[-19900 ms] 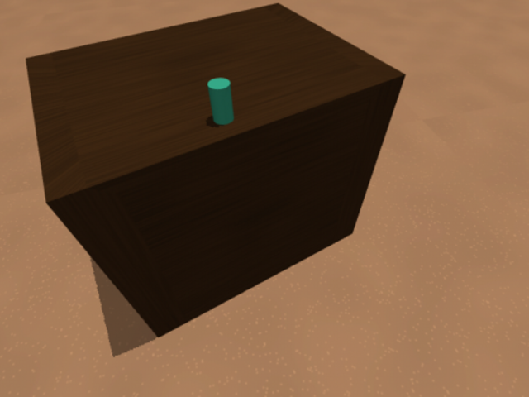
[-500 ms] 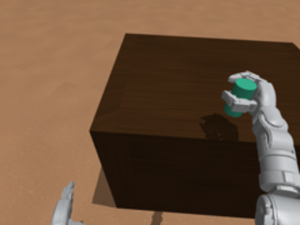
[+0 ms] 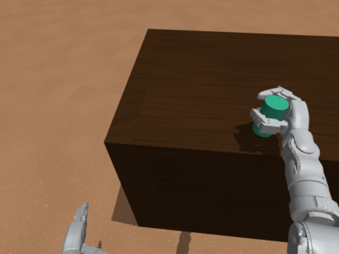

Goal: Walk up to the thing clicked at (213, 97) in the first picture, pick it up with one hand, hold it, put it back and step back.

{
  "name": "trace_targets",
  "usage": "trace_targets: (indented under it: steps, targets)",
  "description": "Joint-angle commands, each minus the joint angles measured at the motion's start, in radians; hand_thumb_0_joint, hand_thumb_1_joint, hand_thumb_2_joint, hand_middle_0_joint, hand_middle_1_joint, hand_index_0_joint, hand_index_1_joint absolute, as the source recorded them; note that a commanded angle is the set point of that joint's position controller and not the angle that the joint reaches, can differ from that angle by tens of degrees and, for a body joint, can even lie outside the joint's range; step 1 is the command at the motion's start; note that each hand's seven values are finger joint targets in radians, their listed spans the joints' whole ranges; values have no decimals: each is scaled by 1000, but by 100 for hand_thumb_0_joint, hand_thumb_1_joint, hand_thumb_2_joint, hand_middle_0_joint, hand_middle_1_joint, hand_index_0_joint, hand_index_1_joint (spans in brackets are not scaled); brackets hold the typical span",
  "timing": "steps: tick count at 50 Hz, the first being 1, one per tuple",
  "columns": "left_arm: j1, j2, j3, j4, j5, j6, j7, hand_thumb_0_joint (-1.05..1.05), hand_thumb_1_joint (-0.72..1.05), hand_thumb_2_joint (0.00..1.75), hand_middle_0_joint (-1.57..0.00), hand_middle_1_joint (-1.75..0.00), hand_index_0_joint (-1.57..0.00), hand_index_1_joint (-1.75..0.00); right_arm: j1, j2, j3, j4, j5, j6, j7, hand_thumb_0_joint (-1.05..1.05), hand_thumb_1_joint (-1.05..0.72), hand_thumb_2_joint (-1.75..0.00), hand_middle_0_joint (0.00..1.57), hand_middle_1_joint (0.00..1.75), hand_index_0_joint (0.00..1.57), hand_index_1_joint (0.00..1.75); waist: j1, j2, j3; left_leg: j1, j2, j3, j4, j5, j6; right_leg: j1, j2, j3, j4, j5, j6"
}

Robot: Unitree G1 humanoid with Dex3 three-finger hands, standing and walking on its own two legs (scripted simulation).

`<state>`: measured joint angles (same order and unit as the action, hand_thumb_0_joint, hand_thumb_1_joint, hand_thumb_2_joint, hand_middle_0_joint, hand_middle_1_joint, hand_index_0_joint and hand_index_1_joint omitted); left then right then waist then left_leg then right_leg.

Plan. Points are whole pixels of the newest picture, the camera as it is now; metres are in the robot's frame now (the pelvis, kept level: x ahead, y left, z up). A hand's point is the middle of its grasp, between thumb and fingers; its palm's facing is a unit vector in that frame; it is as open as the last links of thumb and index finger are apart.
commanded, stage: lower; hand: right
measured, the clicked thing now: (269, 117) +0.42 -0.19 +0.12
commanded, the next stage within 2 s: loosen in 0.66 s
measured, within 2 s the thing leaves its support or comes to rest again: rests again in 0.52 s
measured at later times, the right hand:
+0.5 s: hand (260, 120) +0.42 -0.17 +0.10, palm faces +0.09 +1.00 +0.01, open 6.9 cm
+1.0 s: hand (258, 120) +0.43 -0.17 +0.09, palm faces +0.09 +1.00 +0.01, open 7.1 cm
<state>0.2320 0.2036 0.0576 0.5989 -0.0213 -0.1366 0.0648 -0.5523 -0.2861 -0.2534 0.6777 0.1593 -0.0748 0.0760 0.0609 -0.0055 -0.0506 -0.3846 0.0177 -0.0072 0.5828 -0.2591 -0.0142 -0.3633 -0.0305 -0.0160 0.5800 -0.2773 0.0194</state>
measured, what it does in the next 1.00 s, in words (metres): stands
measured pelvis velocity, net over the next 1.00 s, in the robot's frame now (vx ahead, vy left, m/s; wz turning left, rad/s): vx -0.01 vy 0.00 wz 0.01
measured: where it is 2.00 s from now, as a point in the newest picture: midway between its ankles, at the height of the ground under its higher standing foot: outside the picture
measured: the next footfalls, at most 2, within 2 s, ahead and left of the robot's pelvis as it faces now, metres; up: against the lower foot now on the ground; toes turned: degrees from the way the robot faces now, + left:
none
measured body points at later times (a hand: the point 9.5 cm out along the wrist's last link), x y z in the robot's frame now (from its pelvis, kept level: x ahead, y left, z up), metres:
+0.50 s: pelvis +0.00 +0.00 -0.01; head +0.02 +0.00 +0.44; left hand +0.14 +0.27 -0.08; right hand +0.41 -0.23 +0.10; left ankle +0.02 +0.13 -0.73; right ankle +0.01 -0.13 -0.73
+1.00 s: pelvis -0.01 +0.00 -0.02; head +0.03 -0.01 +0.43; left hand +0.14 +0.27 -0.07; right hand +0.42 -0.22 +0.09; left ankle +0.02 +0.13 -0.73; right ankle +0.01 -0.13 -0.73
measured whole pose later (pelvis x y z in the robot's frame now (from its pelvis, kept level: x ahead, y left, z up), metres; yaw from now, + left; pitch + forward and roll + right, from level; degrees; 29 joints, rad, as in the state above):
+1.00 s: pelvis -0.01 +0.00 -0.02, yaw +0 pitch +8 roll +0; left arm 0.29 0.22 0.06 0.44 -0.02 -0.10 0.06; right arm -0.60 -0.30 -0.28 0.83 0.14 -0.24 0.08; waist 0.09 0.01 -0.08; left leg -0.55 0.01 -0.01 0.71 -0.30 -0.01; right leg -0.53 -0.04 -0.02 0.72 -0.33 0.02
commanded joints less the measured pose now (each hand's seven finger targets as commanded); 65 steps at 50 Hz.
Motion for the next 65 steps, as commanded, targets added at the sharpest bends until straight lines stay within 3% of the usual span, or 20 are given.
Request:
trace_targets:
  steps: [1,4,8,11,12,13,15,18,19,22,26,29,33,36,37,38,42,50,60,65]
  targets:
    - [-75,109,29,-145,3,-46,4,0,-54,4,-5,-4,-5,-4,-458,-197,-34,-230,10,-111,0,0,-52,-130,140,144,141,144,-6,-31,-283,62,-24,29,-71,169,14,123,18,-3,-64,132,-28]
    - [-104,165,72,-192,6,-43,12,0,-54,4,-5,-4,-5,-4,-470,-216,-45,-231,9,-128,-4,0,-51,-132,141,145,142,145,2,-9,-330,88,-22,25,-60,205,12,124,21,-3,-50,161,-29]
    - [-59,120,33,-171,5,-32,8,0,-54,4,-4,-4,-5,-4,-451,-182,-28,-178,7,-145,1,0,-50,-131,140,144,141,144,5,-27,-330,59,-27,28,-45,217,15,125,16,0,-33,187,-25]
    - [-91,158,64,-211,6,-31,18,0,-54,4,-4,-4,-5,-4,-478,-234,-56,-194,6,-162,-1,0,-49,-131,140,144,141,145,7,-5,-349,73,-22,22,-47,208,11,109,21,-4,-29,161,-31]
    - [-44,163,78,-161,7,-25,16,0,-53,3,-4,-4,-5,-4,-438,-210,-52,-130,7,-154,0,0,-50,-130,140,144,141,144,11,-9,-313,55,-22,20,-46,200,11,90,23,-6,-29,149,-31]
    - [-23,116,35,-139,7,-22,7,0,-54,4,-4,-4,-4,-4,-410,-175,-31,-107,7,-155,5,0,-50,-130,140,144,141,144,7,-18,-271,48,-21,18,-49,178,11,61,27,-8,-32,123,-32]
    - [-129,166,65,-262,6,-36,16,0,-54,4,-4,-4,-5,-4,-505,-233,-52,-203,2,-179,-5,0,-48,-130,139,144,140,144,10,-1,-357,59,-24,19,-40,179,12,96,19,-4,-27,128,-31]
    - [-19,157,75,-181,6,-23,13,0,-53,4,-4,-4,-5,-4,-402,-186,-50,-93,8,-174,0,0,-51,-131,140,144,141,144,18,17,-303,37,-25,22,-34,183,10,71,21,-2,-18,126,-33]
    - [-51,129,49,-210,3,-27,9,0,-54,4,-5,-4,-5,-4,-437,-187,-34,-141,8,-184,4,0,-51,-131,141,145,141,145,15,-6,-300,30,-25,21,-33,181,11,70,21,-4,-18,129,-31]
    - [-50,154,69,-209,7,-25,12,0,-54,4,-4,-4,-5,-4,-476,-218,-48,-131,-1,-199,0,0,-50,-131,140,144,141,144,16,-20,-331,22,-27,23,-13,211,14,76,17,-1,3,168,-27]
    - [-60,117,26,-249,8,-29,5,0,-54,4,-4,-4,-5,-4,-503,-204,-40,-156,2,-218,6,0,-48,-132,140,145,141,145,17,-34,-344,13,-27,21,-9,173,15,56,15,0,9,126,-28]
    - [-29,174,79,-240,10,-25,10,0,-54,3,-4,-4,-5,-4,-451,-215,-60,-84,2,-216,3,0,-50,-131,140,145,141,145,25,-8,-339,5,-27,20,2,179,12,43,18,1,19,127,-32]
    - [-31,148,59,-288,9,-26,9,0,-54,4,-4,-4,-5,-4,-471,-212,-57,-96,-5,-234,2,0,-50,-132,142,146,142,146,26,2,-385,21,-23,13,16,205,9,35,22,-4,44,147,-34]
    - [-10,164,79,-265,11,-19,8,0,-54,4,-4,-4,-4,-4,-462,-205,-53,-70,-10,-234,-1,0,-49,-131,141,145,141,145,33,-7,-361,-2,-22,11,27,213,10,23,22,-3,49,158,-34]
    - [-32,116,37,-292,10,-22,2,0,-54,4,-4,-4,-4,-4,-490,-166,-23,-94,-9,-241,6,0,-49,-133,141,146,142,146,30,-29,-354,-19,-24,15,27,202,12,26,19,-3,51,153,-31]
    - [-33,157,72,-300,7,-24,5,0,-54,3,-4,-4,-5,-4,-461,-182,-43,-37,-10,-233,2,0,-49,-132,141,146,142,146,33,2,-342,-36,-29,20,28,173,14,19,14,4,45,131,-30]
    - [-21,136,58,-320,8,-19,2,0,-50,1,-5,-5,-7,-3,-474,-192,-40,-63,-13,-242,6,0,-29,-105,129,119,129,119,38,-15,-340,-36,-28,17,18,112,13,2,16,1,39,60,-31]
    - [8,153,70,-331,9,-16,1,0,-51,2,-5,-5,-7,-3,-453,-186,-53,-65,-9,-229,1,0,3,-62,114,89,114,89,31,9,-369,-28,-27,19,43,178,11,3,17,2,64,128,-32]
    - [15,147,64,-347,7,-11,3,0,-54,5,-5,-5,-5,-4,-496,-201,-49,-119,-10,-237,-6,0,21,-47,89,69,89,69,24,-9,-356,-32,-25,12,40,115,13,-16,20,-3,58,63,-33]
    - [19,155,72,-369,6,-8,3,0,-55,5,-5,-5,-5,-5,-455,-210,-63,-119,-13,-229,-15,0,22,-43,74,60,74,60,15,-8,-404,5,-24,13,61,216,12,-2,22,-3,78,167,-29]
